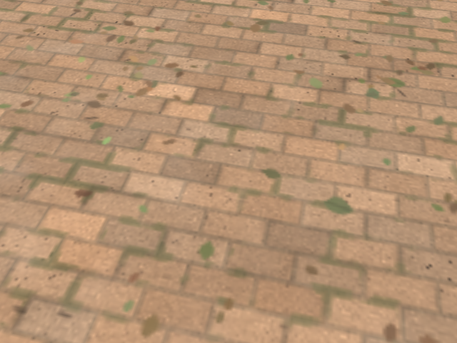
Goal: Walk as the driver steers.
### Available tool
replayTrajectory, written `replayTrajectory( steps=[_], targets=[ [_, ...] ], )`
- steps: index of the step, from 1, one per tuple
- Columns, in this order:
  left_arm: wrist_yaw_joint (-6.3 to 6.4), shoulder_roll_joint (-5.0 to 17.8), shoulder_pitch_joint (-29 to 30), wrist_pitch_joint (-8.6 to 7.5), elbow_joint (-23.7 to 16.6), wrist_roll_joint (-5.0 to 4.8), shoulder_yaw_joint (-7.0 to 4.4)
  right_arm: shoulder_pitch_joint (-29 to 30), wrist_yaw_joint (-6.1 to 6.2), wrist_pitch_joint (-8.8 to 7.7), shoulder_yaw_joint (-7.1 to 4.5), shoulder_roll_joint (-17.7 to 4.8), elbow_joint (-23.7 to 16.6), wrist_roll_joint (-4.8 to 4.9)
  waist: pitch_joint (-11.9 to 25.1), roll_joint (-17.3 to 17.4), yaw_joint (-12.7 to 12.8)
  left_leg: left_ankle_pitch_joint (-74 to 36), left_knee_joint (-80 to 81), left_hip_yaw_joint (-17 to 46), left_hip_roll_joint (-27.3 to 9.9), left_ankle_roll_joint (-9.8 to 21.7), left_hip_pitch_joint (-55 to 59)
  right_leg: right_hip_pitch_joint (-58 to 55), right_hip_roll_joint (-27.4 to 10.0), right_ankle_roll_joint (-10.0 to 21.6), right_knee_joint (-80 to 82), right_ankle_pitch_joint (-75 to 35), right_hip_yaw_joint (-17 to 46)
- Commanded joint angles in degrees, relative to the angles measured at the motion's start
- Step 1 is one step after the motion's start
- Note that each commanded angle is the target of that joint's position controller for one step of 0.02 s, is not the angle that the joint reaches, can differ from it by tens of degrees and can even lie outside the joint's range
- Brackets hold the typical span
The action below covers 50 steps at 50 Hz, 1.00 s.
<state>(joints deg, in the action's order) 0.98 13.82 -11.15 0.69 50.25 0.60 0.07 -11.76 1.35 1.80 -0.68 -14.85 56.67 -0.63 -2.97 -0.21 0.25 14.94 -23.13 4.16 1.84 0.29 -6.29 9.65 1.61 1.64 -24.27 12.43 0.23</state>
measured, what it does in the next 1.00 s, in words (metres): walks ahead: left foot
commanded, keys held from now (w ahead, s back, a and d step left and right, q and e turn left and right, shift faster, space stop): no key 0.04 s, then w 0.34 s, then no key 0.62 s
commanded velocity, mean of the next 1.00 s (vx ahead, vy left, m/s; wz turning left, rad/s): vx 0.16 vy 0.00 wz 0.01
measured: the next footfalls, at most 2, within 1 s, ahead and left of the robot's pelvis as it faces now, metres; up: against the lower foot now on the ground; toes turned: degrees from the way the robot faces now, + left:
left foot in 0.74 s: +0.32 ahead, +0.04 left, +0.00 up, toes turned +1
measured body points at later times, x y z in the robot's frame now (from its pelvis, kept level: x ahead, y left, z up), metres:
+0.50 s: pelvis +0.10 -0.04 +0.00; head +0.12 -0.06 +0.45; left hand +0.08 +0.22 -0.13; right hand +0.15 -0.30 -0.15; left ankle +0.07 +0.09 -0.67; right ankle +0.06 -0.10 -0.74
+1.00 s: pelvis +0.21 -0.02 -0.01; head +0.23 -0.02 +0.44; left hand +0.24 +0.20 -0.17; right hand +0.24 -0.25 -0.16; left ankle +0.28 +0.04 -0.74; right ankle +0.19 -0.15 -0.73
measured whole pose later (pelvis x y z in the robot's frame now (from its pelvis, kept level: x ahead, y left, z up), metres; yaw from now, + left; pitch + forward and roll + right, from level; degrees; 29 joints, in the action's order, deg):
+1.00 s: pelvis +0.21 -0.02 -0.01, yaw -1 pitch -2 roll +1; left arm 2.3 9.5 -14.0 1.7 62.1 1.1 0.2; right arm -12.7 2.2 -0.9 0.6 -9.8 61.8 -0.7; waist -3.4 -1.0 -0.1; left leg 7.6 -24.1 -4.9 4.1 5.5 -15.0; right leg 13.4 -1.0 0.6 -36.8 24.1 1.2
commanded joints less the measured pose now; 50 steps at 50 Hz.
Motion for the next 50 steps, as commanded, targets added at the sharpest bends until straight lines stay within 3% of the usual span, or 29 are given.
replayTrajectory(
  steps=[1,3,5,6,8,9,11,13,15,16,17,18,19,20,21,24,27,31,34,36,37,38,39,40,41,42,43,46,50],
  targets=[
    [0.11,7.39,-0.55,-0.33,-0.61,0.03,-1.90,-0.46,0.55,-1.17,-0.73,-6.05,0.16,-0.09,1.11,2.60,0.26,-11.41,4.80,5.11,-5.35,1.93,-2.21,-2.35,-6.11,1.46,3.68,-9.17,5.78],
    [0.04,6.70,-1.78,-0.35,0.96,0.14,-1.69,-1.63,0.71,-1.27,-0.63,-5.94,1.69,0.00,2.69,2.68,0.34,-5.99,5.42,5.04,-5.11,2.42,-1.03,-2.48,-5.47,1.37,3.97,-3.35,5.23],
    [-0.28,7.31,-1.33,0.07,1.48,0.57,-2.17,-3.18,0.61,-0.79,-1.47,-7.81,2.39,-0.22,0.20,3.86,-0.46,16.37,5.97,7.13,-4.64,5.42,-3.40,2.59,-1.89,2.26,-0.37,15.00,2.89],
    [-0.58,7.09,0.09,0.24,1.00,0.94,-2.18,-4.41,0.46,-0.56,-1.88,-8.71,2.53,-0.37,-2.94,4.95,-1.51,26.05,8.25,10.79,-6.39,7.42,-4.58,8.10,-0.79,2.57,-3.28,20.09,2.32],
    [-1.10,4.49,2.76,-0.24,-0.52,1.41,-1.60,-7.60,0.31,-0.76,-2.87,-10.72,3.52,-0.46,-7.41,10.11,-3.14,34.69,15.16,21.65,-14.24,12.26,-4.13,15.58,0.78,2.19,-12.85,15.59,-2.71],
    [-1.12,4.65,3.74,-0.78,-1.12,1.45,-1.64,-7.75,0.19,-1.15,-2.97,-10.06,3.54,-0.63,-8.53,10.14,-3.46,32.56,16.98,24.64,-16.97,13.92,-4.45,17.62,-1.15,2.39,-16.59,12.97,-2.09],
    [-1.59,6.38,3.58,-1.99,-1.65,1.10,-2.25,-6.94,-0.11,-2.25,-3.17,-9.61,3.13,-1.00,-6.80,8.22,-2.71,24.69,17.09,23.67,-17.54,14.54,-0.80,20.32,-3.03,2.79,-19.65,14.52,-0.42],
    [-2.14,6.21,2.05,-3.04,-1.52,0.66,-2.43,-5.27,-0.37,-3.19,-3.37,-9.17,2.93,-0.49,-5.51,7.91,-1.08,17.11,15.27,17.98,-15.07,12.97,-1.53,15.27,-3.17,3.13,-14.29,12.18,-1.55],
    [-2.13,4.62,-5.13,-3.50,1.06,0.39,-2.52,-1.95,-0.60,-3.46,-3.53,-8.85,2.18,0.17,-3.74,6.61,3.15,13.16,10.81,10.91,-10.97,10.43,-9.99,-0.55,-0.56,3.26,-3.98,4.66,-5.28],
    [-1.80,5.20,-11.34,-3.58,3.73,0.39,-3.07,-1.42,-0.65,-3.58,-3.42,-8.04,1.76,-0.04,-2.43,3.73,5.35,12.09,5.55,8.49,-8.47,9.30,-15.98,-10.55,1.28,2.90,-0.80,3.90,-5.48],
    [-1.11,8.16,-18.05,-4.03,5.56,0.96,-3.98,-0.31,-0.88,-4.11,-2.71,-5.58,0.76,-0.49,-0.60,-4.54,8.04,9.90,-7.49,3.01,-4.08,7.38,-23.24,-19.24,-5.70,3.74,5.40,10.97,5.12],
    [-0.88,14.80,-24.78,-4.31,6.56,1.00,-5.42,0.76,-1.37,-4.76,-1.54,-1.28,-1.88,-0.24,2.68,-18.43,9.34,14.76,-25.62,-4.59,3.17,5.03,-32.70,-23.32,-20.87,8.35,17.25,30.02,32.14],
    [-0.90,12.54,-22.19,-3.82,7.17,0.93,-4.81,1.13,-1.59,-4.71,-2.61,-5.82,-1.89,-1.49,-1.94,-11.24,5.91,15.63,-34.97,-0.54,0.81,5.98,-35.01,-16.05,-24.12,11.07,18.91,33.97,37.99],
    [-1.02,9.47,-15.54,-4.04,4.96,0.86,-3.95,0.75,-2.05,-4.84,-2.62,-5.53,-1.34,-1.39,-6.53,-4.66,2.37,9.95,-37.86,0.56,-2.17,6.52,-35.06,-10.71,-22.35,10.94,18.00,26.87,32.40],
    [-1.10,7.43,-11.60,-4.65,3.76,0.74,-3.38,-0.88,-2.41,-5.05,-2.16,-3.96,-0.14,-0.96,-7.03,-1.99,0.35,5.40,-37.63,-0.09,-3.88,5.96,-32.48,-8.24,-19.42,9.96,17.16,13.24,25.31],
    [-0.81,4.83,-12.38,-5.92,4.96,0.70,-2.10,-3.28,-2.43,-4.40,-1.86,-2.50,1.62,-1.63,-1.57,-3.40,-1.24,1.15,-36.34,-4.35,-3.76,3.08,-26.37,-10.37,-14.25,8.06,11.55,-33.97,9.16],
    [-0.28,3.78,-15.85,-5.59,7.26,0.53,-1.20,-0.08,-2.16,-3.58,-1.32,-0.81,0.62,-0.75,0.21,-5.41,-0.76,-1.09,-31.70,-6.82,-1.77,1.55,-25.86,-11.75,-12.24,7.35,8.06,-51.88,3.06],
    [0.65,3.02,-15.34,-4.54,8.57,0.53,-0.26,6.10,-1.52,-3.26,-0.11,0.80,-1.20,-0.31,-0.47,-7.17,0.55,-6.25,-17.12,-9.63,0.12,1.52,-19.56,-8.24,-10.16,6.31,6.20,-52.73,-0.22],
    [0.87,2.82,-15.16,-4.29,9.69,0.30,-0.11,3.40,-0.75,-3.41,-0.11,-0.12,-0.04,-0.21,0.90,-7.45,-0.03,-7.79,-12.26,-9.16,0.72,3.39,-13.07,-7.77,-11.78,6.32,2.35,-51.97,1.49],
    [0.80,3.29,-12.80,-4.19,9.93,-0.23,-0.27,-2.66,-0.13,-4.18,-0.62,-1.01,2.14,-0.48,1.80,-5.01,-3.53,-13.41,-3.81,-8.27,0.73,5.08,-5.22,-6.54,-11.29,5.11,-4.65,-49.05,1.80],
    [0.57,3.57,-13.34,-4.42,9.97,-0.32,-0.35,-6.69,0.20,-4.96,-1.17,-3.11,3.17,-0.90,4.23,-2.08,-4.94,-27.65,-0.56,-3.95,-3.31,5.94,2.64,-3.17,-9.53,3.31,-10.35,-39.40,1.26],
    [0.70,2.31,-16.13,-4.45,9.16,-0.62,-0.09,-11.88,0.36,-5.44,-1.93,-6.98,4.09,-1.55,10.10,4.33,-4.23,-55.40,-4.74,6.68,-14.69,9.11,13.47,3.56,-5.65,1.95,-20.67,-12.89,-1.03],
    [0.79,-2.00,-23.22,-2.77,11.76,-2.45,0.37,-12.03,0.28,-4.94,-1.40,-5.44,4.56,-0.33,17.08,11.19,-2.35,-63.96,-3.78,16.77,-24.50,19.91,14.60,5.28,0.77,1.23,-32.05,22.92,-0.94],
    [1.21,0.59,-20.30,-1.28,12.41,-0.64,-0.39,-8.69,-0.13,-4.67,-0.87,-3.29,3.53,1.10,13.29,5.79,-1.86,-48.24,-0.28,17.34,-23.21,20.65,7.55,6.51,-0.03,1.01,-35.53,26.85,1.94],
    [1.01,0.32,-15.65,-0.79,11.54,0.89,-0.60,-3.91,0.07,-4.36,-0.48,-2.04,2.57,1.02,6.57,4.92,-1.14,-35.07,3.74,15.18,-20.69,19.10,0.59,8.44,-0.56,0.68,-36.12,25.03,2.49],
    [0.76,-0.38,-13.06,-0.45,11.30,1.36,-0.60,-0.76,0.41,-4.02,0.16,-0.51,1.91,0.39,3.57,3.41,0.06,-26.31,6.98,12.57,-18.18,16.68,-4.28,7.66,-1.69,0.27,-33.18,21.56,3.04],
    [0.62,-0.76,-11.86,0.03,11.26,1.29,-0.62,0.84,0.94,-3.84,0.47,0.02,1.75,0.00,1.47,4.17,1.20,-22.65,9.02,9.50,-15.94,14.54,-8.32,5.64,-2.56,-0.26,-29.10,18.91,2.95],
    [1.15,-2.39,-13.75,1.08,13.13,0.50,-0.19,-0.31,1.14,-3.63,0.53,-0.41,2.77,-0.67,3.17,4.83,1.96,-17.78,9.24,5.30,-12.44,11.35,-8.60,1.39,-1.56,-1.42,-18.61,16.88,0.38],
    [1.52,-2.98,-13.20,1.76,14.33,0.60,0.02,0.33,0.96,-2.69,-0.05,-2.21,3.00,0.40,2.71,4.43,2.44,5.60,11.02,5.42,-10.86,8.48,-13.41,-4.29,-1.62,-0.88,-6.34,4.72,-1.34]
  ],
)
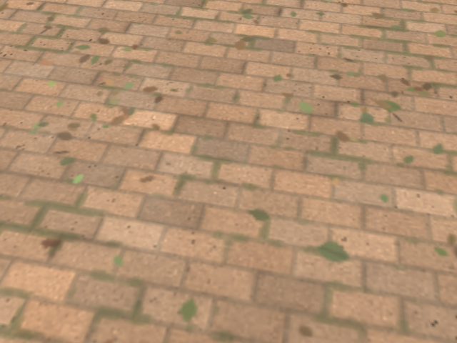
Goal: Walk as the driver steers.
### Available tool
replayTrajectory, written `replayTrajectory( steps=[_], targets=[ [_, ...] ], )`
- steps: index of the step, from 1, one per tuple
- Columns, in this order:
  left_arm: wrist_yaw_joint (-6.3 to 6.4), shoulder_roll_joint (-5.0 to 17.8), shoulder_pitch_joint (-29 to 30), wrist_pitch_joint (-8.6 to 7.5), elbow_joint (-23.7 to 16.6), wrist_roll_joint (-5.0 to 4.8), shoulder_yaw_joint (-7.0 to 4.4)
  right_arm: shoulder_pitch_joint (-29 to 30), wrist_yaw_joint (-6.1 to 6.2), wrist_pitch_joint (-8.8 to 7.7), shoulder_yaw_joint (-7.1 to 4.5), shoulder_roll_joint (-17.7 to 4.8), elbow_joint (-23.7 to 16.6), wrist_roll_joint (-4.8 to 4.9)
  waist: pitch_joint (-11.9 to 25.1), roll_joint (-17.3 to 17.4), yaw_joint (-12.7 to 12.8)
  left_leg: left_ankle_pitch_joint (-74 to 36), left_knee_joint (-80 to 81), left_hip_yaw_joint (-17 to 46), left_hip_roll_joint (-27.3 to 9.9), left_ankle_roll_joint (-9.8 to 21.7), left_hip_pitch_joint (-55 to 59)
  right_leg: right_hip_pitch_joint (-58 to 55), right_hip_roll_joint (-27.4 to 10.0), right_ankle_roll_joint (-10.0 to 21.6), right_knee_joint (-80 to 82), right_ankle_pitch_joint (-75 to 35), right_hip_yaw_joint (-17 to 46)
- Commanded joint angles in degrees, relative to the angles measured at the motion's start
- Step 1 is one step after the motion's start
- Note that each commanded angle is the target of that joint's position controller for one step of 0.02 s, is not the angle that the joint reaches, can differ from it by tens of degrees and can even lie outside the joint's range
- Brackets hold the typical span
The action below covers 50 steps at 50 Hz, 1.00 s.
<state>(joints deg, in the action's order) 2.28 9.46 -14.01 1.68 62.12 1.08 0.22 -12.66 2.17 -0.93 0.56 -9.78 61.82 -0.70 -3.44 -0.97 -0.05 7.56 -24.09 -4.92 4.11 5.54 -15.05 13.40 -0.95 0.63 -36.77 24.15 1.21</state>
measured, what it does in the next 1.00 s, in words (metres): walks ahead: right foot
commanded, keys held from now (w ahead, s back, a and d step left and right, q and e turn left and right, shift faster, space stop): no key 0.70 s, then w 0.30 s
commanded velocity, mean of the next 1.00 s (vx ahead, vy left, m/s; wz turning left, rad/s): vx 0.07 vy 0.00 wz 0.00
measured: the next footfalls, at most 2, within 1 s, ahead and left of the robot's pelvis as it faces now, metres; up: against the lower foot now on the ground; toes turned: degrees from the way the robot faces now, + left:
right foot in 0.04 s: +0.04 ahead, -0.13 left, +0.00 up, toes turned +1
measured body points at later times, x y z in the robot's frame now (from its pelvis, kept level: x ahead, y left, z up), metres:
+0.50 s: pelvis +0.04 -0.03 +0.01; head +0.04 -0.03 +0.46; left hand +0.01 +0.18 -0.15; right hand +0.02 -0.25 -0.16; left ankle +0.06 +0.06 -0.74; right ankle +0.00 -0.13 -0.74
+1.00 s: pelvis +0.11 -0.01 +0.00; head +0.11 +0.01 +0.45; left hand -0.01 +0.21 -0.16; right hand +0.16 -0.25 -0.14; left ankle +0.14 +0.08 -0.72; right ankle +0.00 -0.13 -0.74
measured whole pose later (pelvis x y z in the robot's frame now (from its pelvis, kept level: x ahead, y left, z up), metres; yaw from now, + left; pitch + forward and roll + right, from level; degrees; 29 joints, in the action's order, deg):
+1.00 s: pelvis +0.11 -0.01 +0.00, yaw +1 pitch +0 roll +0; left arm 1.8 10.1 -29.0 -2.6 66.5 1.5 -2.4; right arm -14.7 -0.7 -3.0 -2.0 -9.6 60.2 -1.1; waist -0.4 -2.3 2.3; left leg 20.6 -38.7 -4.4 -0.7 4.3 -20.8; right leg -0.8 0.7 1.7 -21.1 21.8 -0.2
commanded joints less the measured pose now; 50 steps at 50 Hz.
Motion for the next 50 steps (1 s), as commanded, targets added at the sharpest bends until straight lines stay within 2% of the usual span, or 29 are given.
replayTrajectory(
  steps=[1,2,3,4,6,9,14,35,36,38,39,41,42,44,46,48,49,50],
  targets=[
    [0.14,1.85,-9.91,0.68,2.51,0.47,-0.13,0.96,0.08,0.38,-1.43,-7.21,-2.02,0.68,1.58,4.63,2.64,19.06,12.79,14.65,-12.47,1.44,-7.22,-9.32,0.51,0.56,9.42,-9.67,-1.76],
    [0.08,2.80,-9.10,0.37,1.96,0.97,-0.10,0.01,-0.03,0.63,-1.53,-6.89,-1.71,0.72,-0.44,3.62,2.20,22.79,13.24,14.83,-11.87,-0.62,-8.96,-9.03,-1.44,1.04,12.98,-10.25,0.77],
    [0.01,4.07,-8.24,-0.14,1.42,0.97,-0.14,-0.82,-0.11,1.02,-1.65,-6.47,-1.61,0.94,-2.52,2.37,1.17,22.28,13.19,13.96,-10.35,-2.07,-8.28,-5.03,-3.29,1.73,15.63,-6.34,3.70],
    [-0.05,4.47,-7.19,-0.69,1.72,0.35,-0.16,-1.36,-0.29,1.34,-1.65,-5.42,-1.49,0.93,-4.92,-1.77,0.02,16.12,11.39,11.66,-8.47,-2.32,-3.43,2.05,-3.57,2.15,17.05,-2.84,4.60],
    [0.01,3.09,-6.04,-1.96,1.75,-0.17,0.20,-3.96,-0.40,1.15,-1.35,-3.89,-0.15,0.26,-2.87,-3.60,-1.21,6.47,6.93,10.42,-8.07,-1.89,5.07,5.04,-4.43,1.73,20.13,-4.01,5.50],
    [0.26,3.23,-6.25,-2.80,1.62,-0.46,0.17,-5.37,-0.49,0.51,-1.33,-4.16,1.04,0.03,-0.52,-1.39,-1.39,1.47,5.68,10.19,-8.41,-1.58,7.47,2.59,-4.54,1.88,20.41,-8.51,5.29],
    [0.26,2.79,-8.17,-2.78,2.19,-0.39,0.19,-5.62,-0.24,0.31,-0.98,-3.23,2.16,0.22,-0.80,0.17,-0.68,0.00,5.69,9.84,-8.47,-2.00,6.39,0.39,-4.51,2.43,20.02,-11.10,4.79],
    [0.64,1.28,-10.31,-2.96,3.34,-0.45,0.34,-8.10,0.53,0.43,-0.82,-1.56,4.95,0.27,-1.07,0.32,-0.31,-5.73,3.89,9.46,-8.99,-2.51,6.88,-3.04,-4.60,2.85,19.09,-19.07,3.94],
    [0.61,1.08,-11.03,-2.95,3.60,-0.35,0.38,-8.46,0.50,0.49,-0.74,-1.20,5.17,0.21,0.00,0.27,-0.15,-1.92,4.01,9.14,-8.45,-2.44,7.22,-3.51,-4.19,3.06,19.89,-14.23,3.92],
    [0.51,3.11,-12.17,-2.61,3.73,-0.16,-0.61,-7.76,0.28,0.75,-1.24,-1.97,4.61,0.01,-1.60,-1.55,0.38,10.44,0.17,6.80,-5.41,-1.74,4.20,-2.39,-3.44,4.90,20.84,1.28,5.28],
    [0.38,4.37,-12.82,-2.33,3.53,-0.12,-1.24,-7.10,-0.03,0.84,-1.52,-2.06,3.98,-0.28,-3.46,-3.87,0.99,17.15,-3.48,4.97,-3.51,-1.38,0.11,-1.78,-4.76,6.66,22.46,10.90,8.41],
    [0.26,6.31,-16.12,-2.10,3.80,-0.24,-2.34,-3.53,-0.88,0.46,-1.41,-0.59,1.42,-1.35,-9.36,-7.26,2.94,19.57,-12.35,0.80,-1.92,-1.51,-11.18,-2.99,-12.13,11.23,28.28,23.19,18.03],
    [0.25,6.44,-16.79,-2.29,3.85,-0.15,-2.67,-1.55,-1.25,-0.05,-1.39,-0.28,-0.07,-1.76,-11.48,-7.46,3.47,17.55,-16.29,0.65,-3.82,-1.33,-14.67,-3.08,-15.36,13.19,29.86,22.83,21.36],
    [0.03,6.52,-17.73,-3.22,3.79,0.71,-3.09,1.57,-1.87,-1.31,-2.01,-1.77,-2.75,-1.47,-11.82,-5.63,3.78,18.28,-21.86,2.39,-6.16,-1.06,-21.27,-7.31,-17.52,15.01,30.43,14.82,23.01],
    [-0.17,6.76,-17.01,-4.24,3.32,0.80,-3.43,2.56,-2.53,-2.51,-2.56,-2.54,-4.40,-0.98,-9.97,-4.02,3.03,17.32,-20.49,2.85,-7.21,-1.16,-22.44,-11.21,-16.47,14.27,28.92,5.68,19.37],
    [-0.33,6.97,-15.68,-5.00,2.75,0.60,-3.62,2.71,-3.06,-3.17,-3.03,-2.63,-5.56,-0.34,-8.05,-4.35,1.94,14.68,-16.00,1.45,-6.16,-1.25,-16.57,-9.84,-14.37,12.79,27.08,-1.84,14.74],
    [-0.42,7.30,-14.50,-5.24,2.42,0.39,-3.73,1.01,-3.25,-3.24,-3.21,-2.29,-5.53,-0.10,-7.19,-4.76,0.60,12.38,-13.01,0.27,-5.18,-1.16,-11.09,-6.99,-13.33,11.93,25.61,-4.65,12.34],
    [-0.55,7.56,-12.27,-5.37,1.86,-0.09,-3.80,-3.33,-3.32,-3.27,-3.34,-1.47,-4.40,0.14,-6.20,-4.32,-2.12,8.38,-8.37,-1.59,-3.52,-1.01,-1.74,-1.60,-11.54,10.62,22.77,-6.90,9.05]
  ],
)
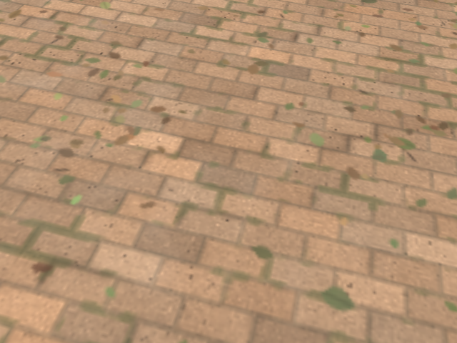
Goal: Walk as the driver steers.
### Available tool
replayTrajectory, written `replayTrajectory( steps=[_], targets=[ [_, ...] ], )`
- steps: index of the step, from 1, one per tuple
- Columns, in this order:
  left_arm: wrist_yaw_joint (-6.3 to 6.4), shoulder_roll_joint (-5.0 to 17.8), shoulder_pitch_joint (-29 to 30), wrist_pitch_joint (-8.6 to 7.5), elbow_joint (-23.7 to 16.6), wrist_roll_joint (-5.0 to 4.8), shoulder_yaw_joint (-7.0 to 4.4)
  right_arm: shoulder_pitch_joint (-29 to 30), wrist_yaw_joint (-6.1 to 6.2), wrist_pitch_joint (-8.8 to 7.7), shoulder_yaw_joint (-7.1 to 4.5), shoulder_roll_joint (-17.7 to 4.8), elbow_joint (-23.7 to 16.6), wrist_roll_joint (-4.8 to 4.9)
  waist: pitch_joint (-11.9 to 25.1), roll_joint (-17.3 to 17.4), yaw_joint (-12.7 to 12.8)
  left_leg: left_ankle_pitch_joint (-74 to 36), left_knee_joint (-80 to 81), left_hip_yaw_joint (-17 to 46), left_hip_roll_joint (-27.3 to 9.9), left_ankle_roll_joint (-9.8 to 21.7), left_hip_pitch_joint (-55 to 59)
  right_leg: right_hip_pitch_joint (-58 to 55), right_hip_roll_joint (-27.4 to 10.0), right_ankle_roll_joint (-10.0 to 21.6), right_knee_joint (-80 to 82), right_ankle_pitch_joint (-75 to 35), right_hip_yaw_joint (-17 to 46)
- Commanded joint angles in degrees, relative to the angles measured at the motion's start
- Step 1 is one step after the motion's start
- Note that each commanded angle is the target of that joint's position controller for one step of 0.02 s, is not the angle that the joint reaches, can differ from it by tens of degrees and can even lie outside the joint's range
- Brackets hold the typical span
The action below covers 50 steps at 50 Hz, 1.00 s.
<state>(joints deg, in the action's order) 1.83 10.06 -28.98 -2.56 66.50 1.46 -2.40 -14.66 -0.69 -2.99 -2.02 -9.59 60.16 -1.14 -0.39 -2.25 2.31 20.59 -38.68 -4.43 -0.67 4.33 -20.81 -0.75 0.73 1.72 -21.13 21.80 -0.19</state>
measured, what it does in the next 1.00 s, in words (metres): walks ahead, turning right: left foot, then right foot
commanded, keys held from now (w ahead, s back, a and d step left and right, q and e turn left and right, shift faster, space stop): w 0.18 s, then w+e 0.82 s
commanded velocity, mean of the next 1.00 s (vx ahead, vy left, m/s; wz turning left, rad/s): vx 0.46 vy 0.00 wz -0.35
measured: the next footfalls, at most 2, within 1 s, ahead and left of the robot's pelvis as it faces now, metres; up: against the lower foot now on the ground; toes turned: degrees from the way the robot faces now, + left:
left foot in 0.04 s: +0.10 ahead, +0.11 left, +0.00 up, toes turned +4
right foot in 0.54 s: +0.42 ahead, -0.05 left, +0.00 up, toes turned -13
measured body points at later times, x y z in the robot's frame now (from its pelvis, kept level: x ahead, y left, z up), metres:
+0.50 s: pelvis +0.24 +0.03 -0.01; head +0.28 +0.02 +0.44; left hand +0.44 +0.22 -0.14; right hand +0.12 -0.18 -0.15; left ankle +0.06 +0.10 -0.73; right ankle +0.39 -0.05 -0.72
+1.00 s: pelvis +0.53 -0.02 +0.00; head +0.56 -0.05 +0.45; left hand +0.58 +0.25 -0.12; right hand +0.66 -0.30 -0.10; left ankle +0.74 +0.05 -0.69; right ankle +0.39 -0.03 -0.73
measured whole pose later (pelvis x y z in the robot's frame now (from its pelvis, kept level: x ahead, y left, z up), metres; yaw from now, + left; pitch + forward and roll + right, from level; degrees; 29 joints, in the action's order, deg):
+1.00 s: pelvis +0.53 -0.02 +0.00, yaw -24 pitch +2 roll +0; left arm 0.6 13.3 -26.1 -3.3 54.0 0.7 -4.0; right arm 1.0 -1.5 -2.1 -1.5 -12.9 43.2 -1.9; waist -2.4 1.9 6.2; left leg 2.3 -38.4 1.3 -3.1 -1.5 -37.1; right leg -1.2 8.1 7.2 -16.1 18.3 10.3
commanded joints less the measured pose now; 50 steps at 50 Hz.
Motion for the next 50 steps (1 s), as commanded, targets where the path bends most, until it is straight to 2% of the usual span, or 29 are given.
replayTrajectory(
  steps=[1,2,3,4,5,6,7,9,11,15,17,20,21,23,25,26,27,28,29,30,31,32,34,36,38,42,46,48,50],
  targets=[
    [-0.33,6.88,3.73,-1.42,-2.97,-0.57,-1.10,-7.87,-0.25,-1.20,-1.45,-2.16,-0.34,0.75,-7.18,-1.18,-7.23,-5.98,9.32,-3.22,4.04,0.30,15.33,18.05,-10.64,8.11,1.47,-10.35,7.41],
    [-0.74,5.81,3.93,-2.06,-3.35,-0.33,-0.64,-15.81,0.35,-1.52,-2.69,-4.73,1.98,0.47,-3.29,3.49,-10.59,-4.23,11.93,1.48,1.38,1.18,26.93,23.78,-7.14,6.27,-10.10,-14.83,2.81],
    [-1.38,1.18,4.44,-2.44,-6.23,-0.81,0.64,-24.46,1.14,-1.74,-4.21,-11.32,2.79,-0.41,1.78,18.40,-12.93,12.94,24.09,27.55,-15.35,6.01,34.92,34.16,0.46,2.54,-31.52,-3.51,-5.01],
    [-1.88,3.92,5.58,-2.33,-7.49,0.24,-0.35,-25.91,1.11,-0.73,-3.97,-11.07,4.30,-0.13,1.52,18.70,-11.31,17.80,31.78,44.58,-21.25,10.09,31.38,39.72,2.58,3.14,-44.30,8.78,-1.19],
    [-2.26,4.04,8.20,-1.96,-8.35,0.80,-0.51,-17.22,1.21,-0.38,-3.26,-9.48,1.86,-0.27,-4.49,9.70,-6.85,20.65,30.41,38.75,-20.67,9.41,25.16,42.55,-2.29,4.28,-49.50,4.22,1.38],
    [-2.80,3.03,10.08,-2.22,-8.63,0.64,-0.25,-11.27,0.90,-0.75,-2.75,-7.79,-0.38,-0.10,-6.92,4.38,-5.39,14.24,30.72,32.54,-18.59,8.54,19.58,41.70,-4.28,4.53,-48.71,-1.94,2.02],
    [-3.06,2.08,9.90,-2.39,-8.49,0.22,-0.26,-8.45,0.83,-1.26,-2.30,-7.04,-1.26,-0.03,-7.26,2.98,-3.32,6.57,31.47,26.51,-15.97,7.21,16.26,38.90,-5.65,4.31,-46.09,-5.68,2.02],
    [-3.33,1.96,8.08,-1.41,-7.96,0.78,-0.51,-8.76,1.10,-2.31,-1.14,-4.39,-0.70,0.15,-5.85,4.28,-1.38,-5.77,31.62,18.39,-12.42,5.80,15.02,35.48,-6.19,3.05,-43.05,-8.19,0.76],
    [-3.56,2.41,9.22,-0.35,-8.48,0.45,-0.86,-11.92,1.52,-3.04,-0.85,-4.52,0.59,0.14,-5.57,5.08,-1.00,-16.05,31.33,12.89,-11.64,5.33,17.35,37.63,-5.47,2.48,-42.13,-9.94,-0.48],
    [-3.85,1.87,19.53,0.33,-12.44,-0.03,-0.67,-15.43,1.83,-3.48,-0.19,-4.13,1.54,-0.26,-7.58,5.61,-2.49,-28.21,31.73,4.96,-10.59,4.02,18.60,42.83,-3.86,2.17,-35.49,-15.35,-1.32],
    [-4.04,1.14,24.47,0.11,-14.49,-0.21,-0.18,-14.92,1.99,-3.69,0.19,-3.58,1.28,-0.18,-8.44,5.94,-2.88,-32.16,31.89,1.27,-9.59,3.20,17.52,40.74,-2.91,2.31,-27.41,-19.00,-3.20],
    [-4.28,0.76,30.02,0.06,-16.98,-0.25,0.35,-16.41,2.56,-4.01,0.23,-4.35,1.81,0.07,-8.86,6.22,-3.91,-38.91,31.70,-1.97,-10.54,2.63,19.05,35.96,-1.56,3.57,-17.79,-21.22,-7.18],
    [-4.26,1.15,30.43,0.00,-17.44,-0.26,0.27,-16.71,2.75,-4.09,0.14,-4.90,2.03,0.04,-8.51,6.20,-3.68,-44.07,30.23,-2.93,-11.07,2.36,20.89,34.48,-0.89,4.42,-15.87,-20.89,-7.98],
    [-3.89,2.70,27.61,-0.18,-17.14,-0.14,-0.39,-16.08,3.30,-4.13,-0.25,-6.55,1.97,0.12,-5.61,7.00,-1.81,-61.40,23.33,-5.01,-11.78,1.46,25.11,29.76,1.97,6.68,-14.39,-17.98,-9.98],
    [-3.40,4.76,18.15,-0.44,-14.58,-0.01,-1.59,-14.62,3.89,-3.44,-0.91,-8.39,1.41,-0.19,0.01,8.60,2.37,-72.41,9.05,-6.32,-12.75,1.15,27.01,21.08,5.03,9.39,-14.19,-12.96,-10.70],
    [-3.24,6.21,11.26,-0.66,-12.37,0.21,-2.49,-13.77,3.71,-3.04,-1.25,-9.27,0.82,-0.12,3.58,8.89,5.20,-68.65,-1.44,-6.41,-12.80,1.25,24.98,13.31,5.77,11.01,-11.09,-12.80,-9.59],
    [-2.90,8.77,4.87,-0.74,-10.86,0.99,-3.77,-11.96,3.12,-2.96,-1.51,-9.82,-0.47,0.10,6.31,7.22,9.00,-55.48,-16.24,-7.21,-11.19,0.94,16.35,2.89,2.26,13.55,-6.79,-9.99,-3.45],
    [-2.50,13.77,4.09,-0.38,-11.58,1.25,-5.11,-12.81,2.07,-3.00,-0.73,-4.25,-3.43,0.19,10.69,-3.59,5.87,-9.08,-37.72,-7.21,-3.35,-0.66,-1.77,-9.93,-13.81,19.50,-5.83,-8.15,20.32],
    [-2.88,15.34,4.73,0.39,-11.89,0.13,-5.42,-11.11,1.21,-3.30,-1.28,-5.71,-6.53,1.00,14.85,-6.50,4.46,8.87,-49.84,3.96,4.77,-1.26,-16.62,-16.42,-20.67,26.77,4.10,-4.71,45.64],
    [-2.64,13.47,8.95,0.54,-12.15,-0.65,-4.91,-4.84,0.91,-4.00,-1.45,-7.57,-8.49,0.47,6.39,-0.12,3.04,1.98,-47.06,7.86,-0.24,-0.30,-22.83,-10.53,-19.00,23.53,6.99,-1.79,37.96],
    [-2.55,10.65,11.87,0.35,-12.73,-0.83,-4.21,-2.85,0.77,-4.64,-1.49,-8.00,-9.35,0.56,1.48,3.71,1.37,-2.91,-42.11,7.29,-2.39,-0.40,-21.18,-2.52,-17.49,20.86,8.64,-6.49,31.65],
    [-2.41,8.68,14.00,-0.07,-13.09,-0.64,-3.64,-2.92,0.98,-4.49,-1.54,-7.30,-9.00,0.26,-1.07,7.42,-1.34,-4.61,-37.31,7.24,-4.12,-1.04,-17.40,3.91,-14.78,18.32,9.28,-14.10,26.47],
    [-1.81,7.34,14.17,-1.15,-13.17,-1.11,-2.85,-4.60,0.87,-2.26,-1.35,-5.71,-9.27,-1.39,-1.10,6.19,-4.17,-4.03,-31.48,7.30,-5.49,-3.20,-11.28,10.74,-10.51,16.28,9.30,-24.62,19.13],
    [-1.68,9.01,11.71,-2.13,-12.73,-1.45,-3.02,-3.31,0.57,-0.54,-1.34,-5.27,-10.51,-1.76,-1.08,4.27,-4.54,-4.45,-27.13,5.88,-5.60,-4.86,-11.27,12.35,-8.29,15.82,9.19,-30.55,15.88],
    [-1.63,10.45,9.38,-2.20,-12.80,-1.61,-3.26,1.88,0.28,0.20,-1.35,-5.77,-12.96,-1.79,-2.04,2.23,-3.38,-8.86,-21.92,4.65,-5.75,-6.22,-14.09,12.53,-6.73,14.50,9.88,-31.15,14.79],
    [-1.77,10.35,3.67,-1.55,-12.98,-1.54,-3.17,12.44,-0.21,0.62,-1.27,-6.76,-17.34,-1.39,-2.38,-0.52,0.71,-17.56,-11.57,3.99,-4.54,-7.08,-19.45,6.98,-5.64,10.84,8.87,-33.58,15.92],
    [-1.32,10.95,0.10,-1.18,-13.63,-1.09,-3.22,19.87,-0.68,0.37,-0.61,-6.93,-20.69,-1.05,-2.33,-1.61,3.32,-19.62,-3.93,4.19,-2.38,-6.68,-21.53,0.38,-6.07,10.73,6.48,-36.45,18.07],
    [-1.05,11.43,-0.86,-1.07,-14.06,-0.66,-3.30,22.90,-0.83,-0.06,-0.24,-7.17,-22.41,-0.75,-2.63,-2.09,4.10,-18.71,-0.01,4.11,-1.14,-6.05,-21.16,-2.28,-6.82,11.26,4.80,-38.41,19.50],
    [-0.61,12.35,0.01,-1.12,-14.90,-0.38,-3.54,22.78,-0.82,-0.65,-0.20,-8.13,-23.48,-0.39,-2.49,-2.76,3.13,-17.78,4.54,4.96,-0.30,-4.90,-16.95,-3.07,-7.82,10.50,2.83,-40.40,21.07]
  ],
)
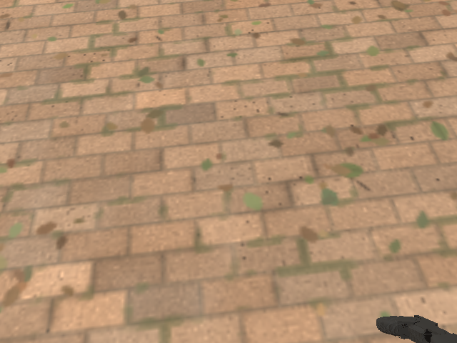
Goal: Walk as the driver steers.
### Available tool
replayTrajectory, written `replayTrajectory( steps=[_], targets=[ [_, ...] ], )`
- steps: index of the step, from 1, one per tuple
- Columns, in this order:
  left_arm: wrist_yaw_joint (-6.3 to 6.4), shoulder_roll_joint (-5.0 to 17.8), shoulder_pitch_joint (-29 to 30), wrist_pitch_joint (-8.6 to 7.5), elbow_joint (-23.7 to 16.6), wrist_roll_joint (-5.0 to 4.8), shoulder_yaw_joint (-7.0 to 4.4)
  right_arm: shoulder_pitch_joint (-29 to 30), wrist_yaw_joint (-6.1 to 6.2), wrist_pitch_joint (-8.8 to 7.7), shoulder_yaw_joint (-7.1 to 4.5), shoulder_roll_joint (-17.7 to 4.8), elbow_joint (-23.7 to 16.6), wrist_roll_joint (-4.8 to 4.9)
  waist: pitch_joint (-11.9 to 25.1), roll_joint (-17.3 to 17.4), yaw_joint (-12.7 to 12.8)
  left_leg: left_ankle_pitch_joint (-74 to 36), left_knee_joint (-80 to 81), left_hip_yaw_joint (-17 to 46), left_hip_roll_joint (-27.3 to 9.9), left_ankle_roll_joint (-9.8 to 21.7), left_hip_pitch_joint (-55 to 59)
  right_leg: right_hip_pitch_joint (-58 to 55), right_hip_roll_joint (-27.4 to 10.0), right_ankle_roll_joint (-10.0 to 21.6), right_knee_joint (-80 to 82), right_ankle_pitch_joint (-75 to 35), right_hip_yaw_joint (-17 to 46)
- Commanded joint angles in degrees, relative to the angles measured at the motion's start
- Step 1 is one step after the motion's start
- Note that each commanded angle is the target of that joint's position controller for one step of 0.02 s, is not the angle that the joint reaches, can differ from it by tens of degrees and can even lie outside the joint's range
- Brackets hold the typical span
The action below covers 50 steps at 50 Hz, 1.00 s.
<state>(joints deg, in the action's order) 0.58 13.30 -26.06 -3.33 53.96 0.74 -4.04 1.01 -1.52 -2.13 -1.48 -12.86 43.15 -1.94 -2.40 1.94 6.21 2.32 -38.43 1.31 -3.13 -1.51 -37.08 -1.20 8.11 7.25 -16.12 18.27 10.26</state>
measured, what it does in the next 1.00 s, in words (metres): walks ahead, turning right: left foot, then right foot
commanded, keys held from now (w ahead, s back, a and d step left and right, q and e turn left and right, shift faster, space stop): w+e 0.86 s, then w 0.02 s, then w+q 0.08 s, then q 0.04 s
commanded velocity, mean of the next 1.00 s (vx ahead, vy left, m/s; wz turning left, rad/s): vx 0.50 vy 0.00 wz -0.56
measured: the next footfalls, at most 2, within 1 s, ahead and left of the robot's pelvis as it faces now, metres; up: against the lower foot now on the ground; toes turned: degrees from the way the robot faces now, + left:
left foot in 0.08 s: +0.24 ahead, +0.13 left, +0.00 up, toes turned -5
right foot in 0.64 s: +0.45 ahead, -0.14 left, +0.00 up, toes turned -27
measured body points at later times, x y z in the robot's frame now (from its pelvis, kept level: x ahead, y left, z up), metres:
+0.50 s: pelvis +0.26 +0.02 +0.00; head +0.30 +0.01 +0.45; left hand +0.53 +0.18 -0.10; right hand +0.17 -0.23 -0.13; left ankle +0.20 +0.13 -0.74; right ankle +0.37 -0.14 -0.69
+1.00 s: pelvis +0.50 -0.12 +0.01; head +0.52 -0.15 +0.45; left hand +0.66 +0.11 -0.11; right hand +0.52 -0.42 -0.11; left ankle +0.72 -0.06 -0.68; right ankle +0.41 -0.12 -0.74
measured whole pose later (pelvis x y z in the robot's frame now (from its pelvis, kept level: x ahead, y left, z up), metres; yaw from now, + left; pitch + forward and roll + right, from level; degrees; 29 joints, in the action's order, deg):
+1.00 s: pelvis +0.50 -0.12 +0.01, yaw -33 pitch +2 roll -1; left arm -0.6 15.0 -23.2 -3.4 47.6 0.2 -3.2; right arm -7.5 -1.7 -0.7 -2.2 -15.2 40.9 -2.3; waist -2.1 2.9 2.7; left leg 3.4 -46.0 -0.1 -7.0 -1.6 -39.2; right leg 1.3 8.7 7.5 -13.4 12.8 4.6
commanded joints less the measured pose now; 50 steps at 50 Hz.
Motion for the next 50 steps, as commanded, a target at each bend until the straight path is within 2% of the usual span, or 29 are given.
replayTrajectory(
  steps=[1,2,3,4,5,6,7,8,9,10,12,15,21,25,28,30,31,32,33,34,35,36,37,38,40,43,45,48,50],
  targets=[
    [0.82,9.82,-1.12,-0.43,-3.06,0.36,-2.08,4.54,0.16,-1.80,-0.92,-5.64,-6.14,0.57,0.01,-7.29,-2.50,1.74,6.93,-0.55,2.86,1.70,4.57,-1.19,-15.20,3.86,-3.63,-38.80,10.73],
    [0.74,10.72,1.39,-0.63,-3.94,0.37,-2.28,-0.40,0.56,-2.10,-1.38,-6.87,-4.90,0.74,1.70,-7.49,-5.12,4.04,8.96,-0.88,4.37,2.72,13.00,1.47,-14.38,2.33,-7.16,-44.51,10.07],
    [0.25,11.41,2.53,-0.98,-4.40,0.29,-2.44,-7.74,1.20,-2.58,-2.17,-8.72,-2.71,0.86,5.61,-6.27,-8.15,4.39,10.76,-1.58,5.65,3.79,22.79,2.94,-12.52,1.09,-14.74,-48.94,9.23],
    [-0.40,10.93,3.65,-1.54,-5.06,-0.28,-2.35,-16.25,2.05,-3.34,-2.91,-10.71,-1.07,0.30,10.85,-3.93,-12.46,3.56,12.65,1.43,1.56,5.53,36.02,8.95,-9.18,-0.09,-26.31,-42.74,7.25],
    [-0.67,5.42,2.07,-1.92,-7.30,-0.73,-0.92,-25.14,3.14,-3.35,-3.76,-15.22,-1.00,-1.20,20.32,3.96,-14.15,11.61,12.13,16.21,-14.17,7.69,49.25,17.08,-5.48,-0.66,-42.75,-16.51,2.22],
    [-0.48,3.68,-6.05,-1.33,-8.62,-2.61,-0.69,-21.32,2.73,-2.58,-4.59,-18.45,-1.48,-1.78,24.09,17.82,-7.78,14.32,20.60,43.57,-24.68,14.76,55.94,32.79,1.20,-1.98,-55.15,15.54,-2.61],
    [0.07,8.04,-3.69,-0.12,-6.46,-0.27,-1.05,-16.91,2.36,-1.88,-3.85,-12.11,-2.57,-0.78,15.81,6.24,-6.82,23.67,21.60,41.08,-22.08,14.19,47.75,37.18,-4.96,-1.62,-59.32,9.44,-2.73],
    [-0.60,8.05,1.32,0.21,-6.91,0.38,-1.13,-13.30,2.20,-1.87,-2.55,-7.16,-3.08,-0.20,7.84,0.29,-7.03,22.01,22.96,30.04,-18.48,12.64,39.10,36.68,-6.82,-2.07,-57.15,3.55,-3.75],
    [-1.11,6.92,3.48,0.42,-7.46,0.44,-1.00,-12.46,2.00,-2.02,-2.05,-5.70,-2.52,-0.42,4.40,-1.21,-6.41,14.78,24.45,22.16,-15.68,11.36,33.96,35.45,-8.38,-2.55,-54.86,1.03,-4.27],
    [-1.69,6.40,4.58,0.97,-7.84,1.09,-1.01,-13.59,2.15,-2.32,-1.93,-5.62,-1.63,-0.29,2.91,0.92,-6.07,9.45,25.45,16.52,-13.63,10.39,31.15,34.44,-9.69,-2.93,-53.03,0.27,-4.68],
    [-2.66,5.46,4.64,2.28,-8.48,1.36,-0.84,-15.74,1.85,-3.40,-1.98,-5.84,-0.03,0.42,2.52,3.69,-5.17,0.74,26.77,9.83,-11.90,9.58,28.80,33.12,-10.28,-3.36,-52.13,-0.72,-5.76],
    [-3.62,4.73,9.31,3.11,-10.79,1.40,-0.52,-17.90,1.42,-4.53,-2.36,-6.50,1.05,1.11,2.02,3.54,-5.12,-5.75,28.51,3.79,-12.10,10.19,30.37,38.29,-11.29,-3.78,-51.06,-4.68,-6.51],
    [-4.92,3.13,21.32,2.67,-15.38,1.13,0.77,-21.36,1.41,-4.22,-2.52,-7.01,2.89,0.94,-0.85,2.84,-7.12,-10.93,29.38,-7.14,-9.64,9.06,32.01,40.71,-11.59,-4.60,-35.27,-16.79,-10.62],
    [-5.66,2.78,28.22,2.46,-18.32,1.40,1.45,-24.90,2.04,-3.65,-3.00,-8.96,4.38,0.99,-2.45,2.78,-9.15,-14.56,28.45,-10.38,-11.62,8.43,36.89,38.09,-11.13,-2.78,-24.41,-15.83,-14.95],
    [-5.23,3.65,28.40,2.54,-19.15,1.88,1.13,-26.38,2.65,-2.44,-3.28,-10.55,5.50,0.80,-1.27,3.48,-8.51,-31.43,21.70,-13.42,-12.61,7.57,41.96,33.63,-7.82,-0.11,-20.01,-8.10,-18.01],
    [-4.51,5.23,21.88,2.31,-17.67,2.16,0.23,-26.68,2.99,-1.40,-3.62,-12.47,5.89,0.73,3.48,4.58,-5.44,-45.70,9.00,-15.01,-12.88,7.27,43.44,24.94,-3.47,2.51,-17.92,-2.44,-19.33],
    [-3.91,6.47,13.72,1.78,-15.22,2.53,-0.62,-26.02,3.01,-0.90,-3.61,-12.86,5.48,1.05,8.21,3.23,-1.74,-42.34,-2.44,-16.11,-12.27,6.42,39.52,14.11,-1.71,4.17,-13.57,-4.19,-18.59],
    [-2.93,10.45,4.41,1.54,-12.65,3.11,-2.19,-25.51,2.85,-0.84,-3.26,-11.76,3.74,0.92,14.35,-1.59,2.21,-24.90,-18.75,-16.40,-10.92,4.68,27.61,-1.13,-8.44,6.92,-10.96,0.09,-8.27],
    [-2.16,17.18,6.18,1.74,-13.75,2.32,-3.62,-27.30,1.39,-1.19,-1.72,-4.45,-1.00,1.11,18.62,-15.54,-2.84,29.74,-38.55,-14.00,-0.36,1.11,0.22,-19.63,-26.58,14.66,-8.60,-0.90,22.04],
    [-1.52,16.64,1.91,2.53,-14.71,0.84,-3.78,-19.58,1.24,-1.62,-2.71,-9.51,-2.80,0.51,20.49,-6.97,1.92,28.54,-44.28,-2.32,2.34,0.88,-6.50,-19.32,-28.33,16.32,-2.02,-3.89,32.54],
    [-0.97,14.90,4.59,2.68,-13.15,0.42,-3.33,-15.47,1.00,-2.21,-2.47,-8.84,-4.29,1.21,11.70,-4.65,0.16,21.18,-41.76,-0.28,-1.11,1.50,-9.68,-13.36,-26.37,14.52,-1.30,-10.60,21.69],
    [-0.85,11.97,7.12,2.38,-12.69,-0.11,-2.55,-16.47,1.09,-2.75,-2.07,-8.31,-3.67,1.27,6.50,-2.40,-2.67,17.55,-35.71,-0.60,-2.95,1.59,-6.23,-4.72,-23.82,12.36,-0.40,-18.41,15.79],
    [-0.75,10.37,9.66,1.89,-12.90,-0.20,-2.04,-17.31,1.17,-2.32,-2.16,-8.31,-2.95,0.64,3.95,-1.27,-5.27,17.03,-31.74,-0.31,-4.14,1.24,-2.20,1.38,-20.49,10.34,0.36,-24.03,11.13],
    [-0.67,9.06,11.51,1.47,-13.23,-0.50,-1.53,-19.39,1.11,-1.24,-2.11,-8.17,-2.54,-0.36,3.64,-1.89,-7.44,17.11,-29.73,-0.12,-4.48,0.55,1.72,5.69,-18.11,9.60,1.29,-27.17,8.00],
    [-1.07,8.81,10.95,0.32,-13.04,-0.79,-1.26,-20.50,0.65,0.57,-2.13,-7.51,-2.40,-1.11,4.37,-2.38,-8.55,16.90,-26.91,-0.77,-4.07,-0.52,4.13,8.80,-16.22,9.72,2.30,-30.63,5.93],
    [-1.23,10.54,7.50,-0.19,-11.82,-0.60,-1.74,-15.24,0.34,1.34,-1.89,-6.47,-4.21,-0.94,2.19,-3.01,-7.34,10.80,-20.96,-1.53,-3.72,-1.59,0.86,10.71,-14.48,8.93,4.46,-26.80,5.44],
    [-1.23,9.80,4.93,-0.33,-10.77,-0.67,-1.40,-11.27,0.18,1.31,-1.75,-6.25,-5.11,-0.79,0.88,-3.91,-5.84,5.59,-15.23,-1.88,-3.76,-1.63,-2.12,8.47,-14.17,7.57,5.49,-26.64,4.54],
    [-1.12,8.89,1.31,-0.98,-9.03,-0.72,-0.81,-6.96,-0.22,0.92,-1.39,-5.78,-5.75,-0.39,0.64,-4.99,-3.58,-1.08,-8.20,-2.77,-3.33,-0.33,-2.67,3.76,-14.30,4.67,5.39,-32.36,1.88],
    [-0.76,8.61,0.00,-1.17,-8.08,-0.45,-0.40,-4.40,-0.33,0.55,-1.03,-5.24,-6.34,-0.01,-0.28,-4.42,-2.66,-2.62,-3.78,-4.11,-2.09,0.95,-1.81,1.33,-14.44,2.83,3.48,-42.92,-0.96]
  ],
)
